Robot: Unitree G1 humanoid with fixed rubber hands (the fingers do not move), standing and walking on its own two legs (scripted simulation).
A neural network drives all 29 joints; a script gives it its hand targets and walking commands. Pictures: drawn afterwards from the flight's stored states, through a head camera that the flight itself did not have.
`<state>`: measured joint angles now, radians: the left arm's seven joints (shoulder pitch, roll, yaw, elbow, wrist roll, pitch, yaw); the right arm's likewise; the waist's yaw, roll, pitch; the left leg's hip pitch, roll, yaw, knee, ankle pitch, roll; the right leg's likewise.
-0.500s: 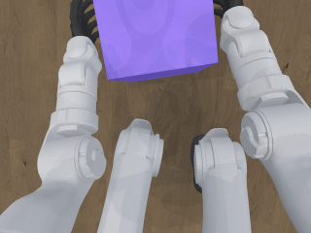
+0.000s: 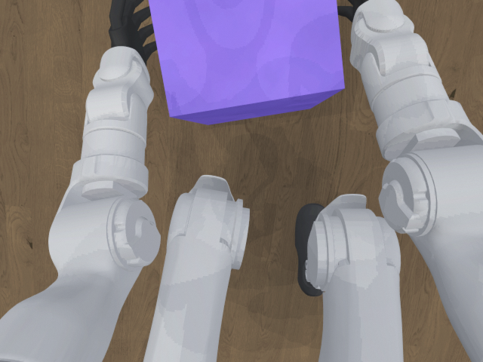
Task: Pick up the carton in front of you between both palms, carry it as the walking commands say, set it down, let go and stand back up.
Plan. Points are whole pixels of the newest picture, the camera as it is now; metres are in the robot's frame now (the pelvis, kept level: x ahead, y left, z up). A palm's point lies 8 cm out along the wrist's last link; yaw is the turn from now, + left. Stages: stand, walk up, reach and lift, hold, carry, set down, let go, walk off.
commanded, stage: set down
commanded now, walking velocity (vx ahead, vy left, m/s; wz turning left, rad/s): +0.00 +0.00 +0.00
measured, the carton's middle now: (247, 47) +0.52 +0.06 -0.24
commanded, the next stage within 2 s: let go in 1.66 s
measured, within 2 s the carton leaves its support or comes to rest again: neither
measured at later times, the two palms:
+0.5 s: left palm (121, 55) +0.48 +0.24 -0.18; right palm (381, 15) +0.56 -0.11 -0.19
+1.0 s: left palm (35, 12) +0.49 +0.26 -0.05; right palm out of the picture +0.58 -0.11 -0.05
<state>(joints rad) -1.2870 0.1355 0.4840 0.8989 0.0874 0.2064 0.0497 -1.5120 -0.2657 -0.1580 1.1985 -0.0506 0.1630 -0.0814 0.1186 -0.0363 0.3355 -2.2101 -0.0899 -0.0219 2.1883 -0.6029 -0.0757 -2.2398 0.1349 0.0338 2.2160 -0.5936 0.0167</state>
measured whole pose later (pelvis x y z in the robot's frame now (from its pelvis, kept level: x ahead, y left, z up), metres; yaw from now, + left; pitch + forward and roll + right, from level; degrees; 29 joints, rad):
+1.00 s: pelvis +0.00 +0.01 +0.07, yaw +2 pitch +43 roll +1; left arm -1.20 0.22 0.28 0.87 -0.15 0.13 0.13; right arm -1.39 -0.39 -0.12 1.08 0.06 0.16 -0.06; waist 0.12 -0.03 0.11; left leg -2.16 -0.06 0.01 1.94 -0.53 -0.02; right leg -2.15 0.04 0.03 1.98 -0.58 0.01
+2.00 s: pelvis +0.07 +0.01 +0.32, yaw +0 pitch +38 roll -1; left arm -0.56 0.19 0.26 0.61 0.06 0.11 -0.09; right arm -0.66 -0.14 -0.23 0.65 -0.13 0.15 -0.08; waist 0.08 -0.01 -0.07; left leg -1.28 -0.03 -0.03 0.92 -0.30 0.01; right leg -1.26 0.06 0.06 0.92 -0.32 0.01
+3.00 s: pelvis +0.12 +0.00 +0.40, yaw +2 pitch -5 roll +0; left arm 0.21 0.22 0.04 0.38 0.03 0.22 -0.04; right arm 0.23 -0.21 -0.03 0.44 0.00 0.11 0.04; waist 0.00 0.00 0.10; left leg -0.11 -0.03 -0.07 0.48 -0.28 0.00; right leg -0.08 0.03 0.03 0.48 -0.31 -0.02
